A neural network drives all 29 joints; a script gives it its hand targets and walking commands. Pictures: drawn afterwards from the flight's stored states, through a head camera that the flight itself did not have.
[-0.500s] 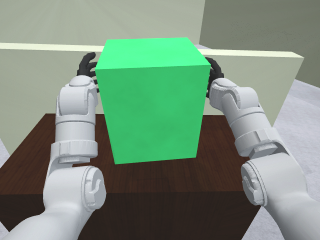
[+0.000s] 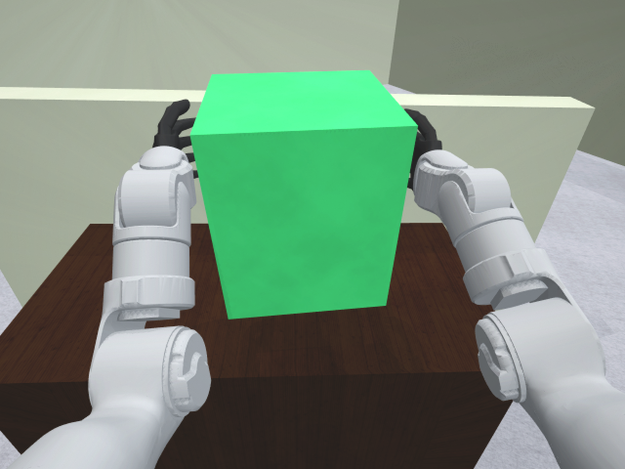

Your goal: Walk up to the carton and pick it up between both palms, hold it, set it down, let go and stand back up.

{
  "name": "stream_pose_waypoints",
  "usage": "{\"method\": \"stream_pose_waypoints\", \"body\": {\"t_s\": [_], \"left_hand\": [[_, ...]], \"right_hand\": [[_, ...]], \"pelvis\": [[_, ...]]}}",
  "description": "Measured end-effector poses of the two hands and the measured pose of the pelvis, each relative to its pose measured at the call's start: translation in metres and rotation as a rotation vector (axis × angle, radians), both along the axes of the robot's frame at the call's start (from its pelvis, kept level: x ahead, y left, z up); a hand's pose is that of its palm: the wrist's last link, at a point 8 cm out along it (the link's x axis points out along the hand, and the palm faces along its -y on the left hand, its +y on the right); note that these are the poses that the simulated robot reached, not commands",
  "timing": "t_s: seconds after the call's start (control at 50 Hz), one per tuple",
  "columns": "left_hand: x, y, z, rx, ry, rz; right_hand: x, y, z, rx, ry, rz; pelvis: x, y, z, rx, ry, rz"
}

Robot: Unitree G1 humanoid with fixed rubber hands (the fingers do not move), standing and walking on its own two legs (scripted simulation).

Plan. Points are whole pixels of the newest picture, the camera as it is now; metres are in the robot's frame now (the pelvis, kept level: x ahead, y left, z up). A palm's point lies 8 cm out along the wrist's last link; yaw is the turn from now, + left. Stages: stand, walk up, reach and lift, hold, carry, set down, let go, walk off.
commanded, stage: hold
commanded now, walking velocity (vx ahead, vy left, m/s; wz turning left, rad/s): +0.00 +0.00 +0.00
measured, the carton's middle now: (300, 191) +0.40 +0.02 +0.24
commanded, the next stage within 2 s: none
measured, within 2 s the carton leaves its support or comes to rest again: neither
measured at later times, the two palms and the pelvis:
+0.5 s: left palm (177, 159) +0.37 +0.16 +0.29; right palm (431, 165) +0.37 -0.14 +0.29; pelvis -0.01 +0.00 +0.00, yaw +0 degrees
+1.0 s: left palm (170, 161) +0.37 +0.17 +0.29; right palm (427, 165) +0.36 -0.14 +0.29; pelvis +0.00 +0.00 +0.00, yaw +0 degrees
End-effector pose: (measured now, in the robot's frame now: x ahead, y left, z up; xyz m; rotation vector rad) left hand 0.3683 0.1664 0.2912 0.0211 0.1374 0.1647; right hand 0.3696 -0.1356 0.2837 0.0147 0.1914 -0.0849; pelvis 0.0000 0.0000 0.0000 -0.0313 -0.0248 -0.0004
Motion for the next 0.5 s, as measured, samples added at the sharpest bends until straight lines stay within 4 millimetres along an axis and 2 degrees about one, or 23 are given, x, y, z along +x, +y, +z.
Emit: {"method": "stream_pose_waypoints", "body": {"t_s": [0.26, 0.5], "left_hand": [[-0.0047, -0.0009, 0.0006, -0.005, -0.011, 0.001], [0.0023, -0.0067, 0.0031, -0.001, 0.011, -0.011]], "right_hand": [[-0.0039, -0.0012, 0.0047, 0.01, -0.01, -0.002], [-0.0013, -0.0069, 0.0028, 0.013, 0.013, -0.015]], "pelvis": [[-0.0031, -0.0039, -0.0003, 0.0, -0.007, 0.006], [-0.0057, -0.0032, 0.0, 0.003, -0.001, -0.002]]}}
